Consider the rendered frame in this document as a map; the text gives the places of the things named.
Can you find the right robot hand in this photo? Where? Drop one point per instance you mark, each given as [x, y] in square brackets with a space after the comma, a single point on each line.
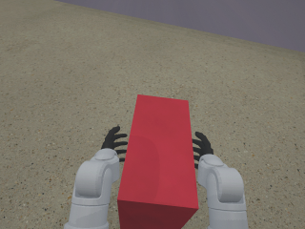
[205, 147]

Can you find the carton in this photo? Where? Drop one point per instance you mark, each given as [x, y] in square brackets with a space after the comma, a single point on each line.
[158, 183]

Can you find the left robot hand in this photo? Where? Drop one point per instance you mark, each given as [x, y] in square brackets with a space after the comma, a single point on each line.
[110, 144]

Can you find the robot right forearm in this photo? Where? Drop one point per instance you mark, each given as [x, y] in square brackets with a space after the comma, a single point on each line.
[225, 193]

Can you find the robot left forearm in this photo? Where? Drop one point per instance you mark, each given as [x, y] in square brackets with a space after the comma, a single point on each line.
[92, 191]

